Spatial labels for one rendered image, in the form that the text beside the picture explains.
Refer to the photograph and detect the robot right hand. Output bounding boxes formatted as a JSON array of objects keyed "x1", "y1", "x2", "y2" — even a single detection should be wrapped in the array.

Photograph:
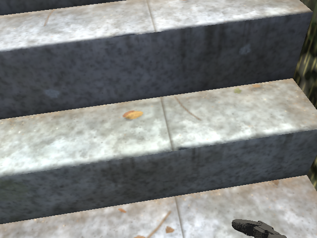
[{"x1": 232, "y1": 219, "x2": 287, "y2": 238}]

